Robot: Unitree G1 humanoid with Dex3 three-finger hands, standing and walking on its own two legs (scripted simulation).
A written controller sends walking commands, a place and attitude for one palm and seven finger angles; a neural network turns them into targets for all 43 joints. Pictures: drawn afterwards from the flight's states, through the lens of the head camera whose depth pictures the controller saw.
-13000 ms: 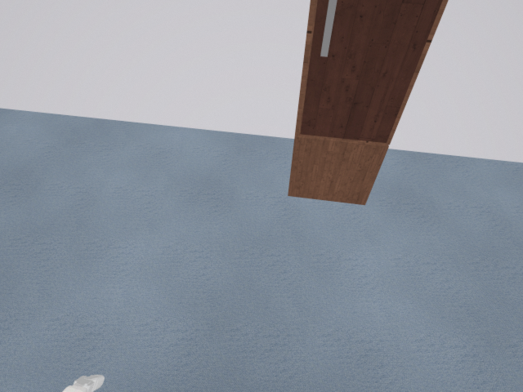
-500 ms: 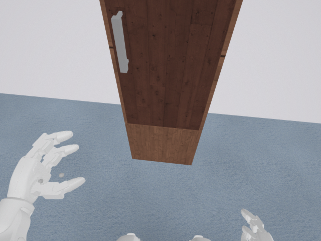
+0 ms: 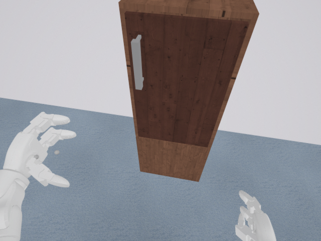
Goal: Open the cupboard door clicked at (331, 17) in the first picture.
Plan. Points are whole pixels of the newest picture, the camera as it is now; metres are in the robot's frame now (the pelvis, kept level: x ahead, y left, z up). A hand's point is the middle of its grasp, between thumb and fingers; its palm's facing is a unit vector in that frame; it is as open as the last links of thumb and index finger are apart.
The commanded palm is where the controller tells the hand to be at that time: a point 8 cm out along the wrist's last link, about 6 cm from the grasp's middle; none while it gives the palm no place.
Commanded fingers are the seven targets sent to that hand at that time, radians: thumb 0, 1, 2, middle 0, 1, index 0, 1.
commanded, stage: raise the hand with hooked fingers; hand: left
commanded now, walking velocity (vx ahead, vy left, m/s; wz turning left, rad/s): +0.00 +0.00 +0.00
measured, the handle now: (139, 63) +0.63 +0.14 +0.12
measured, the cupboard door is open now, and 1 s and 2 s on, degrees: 0 0 0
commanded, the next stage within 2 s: move the hooked fingers beside the handle in 0.74 s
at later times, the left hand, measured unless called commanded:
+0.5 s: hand (64, 133) +0.30 +0.25 +0.14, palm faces -0.06 -1.00 -0.04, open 14.0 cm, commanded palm +0.27 +0.29 +0.15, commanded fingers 0.00 -0.50 0.30 -0.30 -1.20 -0.30 -1.20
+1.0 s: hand (63, 130) +0.30 +0.25 +0.14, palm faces -0.05 -1.00 -0.03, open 14.0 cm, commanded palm +0.30 +0.29 +0.14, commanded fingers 0.00 -0.50 0.30 -0.30 -1.20 -0.30 -1.20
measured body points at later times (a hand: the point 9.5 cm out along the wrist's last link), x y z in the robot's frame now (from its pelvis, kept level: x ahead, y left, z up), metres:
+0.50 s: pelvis +0.00 -0.02 +0.01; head +0.01 -0.03 +0.46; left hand +0.29 +0.30 +0.14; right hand +0.16 -0.28 -0.07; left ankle +0.00 +0.12 -0.72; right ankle +0.01 -0.14 -0.72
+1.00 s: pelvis +0.00 -0.01 +0.01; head +0.01 -0.02 +0.46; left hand +0.30 +0.31 +0.15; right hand +0.17 -0.25 -0.07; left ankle +0.00 +0.12 -0.72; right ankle +0.01 -0.14 -0.72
